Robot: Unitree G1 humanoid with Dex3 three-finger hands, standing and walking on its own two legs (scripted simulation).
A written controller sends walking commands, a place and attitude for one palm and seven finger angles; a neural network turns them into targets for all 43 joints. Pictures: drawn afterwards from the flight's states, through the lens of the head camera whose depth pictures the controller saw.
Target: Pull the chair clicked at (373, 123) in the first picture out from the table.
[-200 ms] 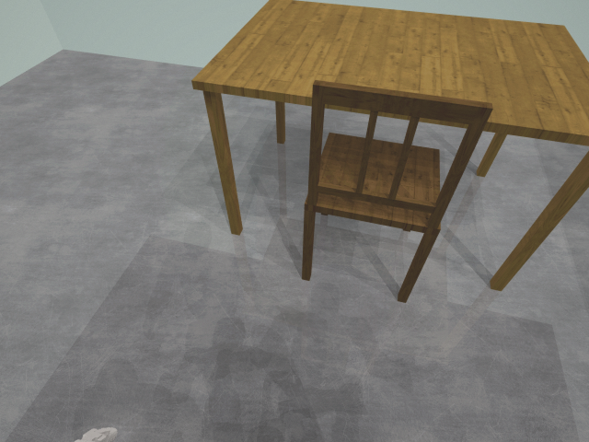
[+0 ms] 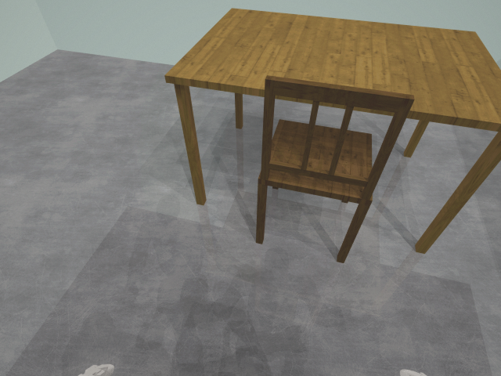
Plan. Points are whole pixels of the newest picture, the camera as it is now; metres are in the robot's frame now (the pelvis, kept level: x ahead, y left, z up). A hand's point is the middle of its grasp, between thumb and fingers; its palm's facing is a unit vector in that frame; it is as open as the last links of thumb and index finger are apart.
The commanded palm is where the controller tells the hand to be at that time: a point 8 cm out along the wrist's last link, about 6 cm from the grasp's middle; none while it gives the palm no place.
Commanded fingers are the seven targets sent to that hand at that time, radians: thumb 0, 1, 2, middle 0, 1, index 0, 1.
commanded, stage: stand and wait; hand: left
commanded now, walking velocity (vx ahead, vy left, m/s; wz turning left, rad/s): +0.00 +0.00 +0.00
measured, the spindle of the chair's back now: (309, 137) +0.83 -0.13 -0.11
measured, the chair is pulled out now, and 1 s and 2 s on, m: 0.00 0.00 0.00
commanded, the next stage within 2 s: look at it before walking up in 0.62 s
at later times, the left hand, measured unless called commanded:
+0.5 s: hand out of the picture +0.06 +0.24 -0.15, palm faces -0.01 -0.94 -0.35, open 7.4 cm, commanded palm none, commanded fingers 0.00 0.90 0.90 -0.20 -0.30 -0.20 -0.30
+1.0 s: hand out of the picture +0.07 +0.24 -0.15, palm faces -0.01 -0.94 -0.34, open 7.4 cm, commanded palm none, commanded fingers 0.00 0.90 0.90 -0.20 -0.30 -0.20 -0.30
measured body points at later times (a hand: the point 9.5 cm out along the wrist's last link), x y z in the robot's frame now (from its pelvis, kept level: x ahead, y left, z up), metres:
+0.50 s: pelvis -0.01 -0.01 +0.00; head -0.01 -0.02 +0.45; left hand +0.06 +0.29 -0.12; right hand +0.06 -0.31 -0.13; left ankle +0.00 +0.12 -0.74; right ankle -0.01 -0.12 -0.74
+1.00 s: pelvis -0.01 -0.01 +0.01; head -0.01 -0.01 +0.46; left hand +0.07 +0.29 -0.12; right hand +0.07 -0.30 -0.13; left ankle +0.00 +0.12 -0.74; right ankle -0.01 -0.12 -0.74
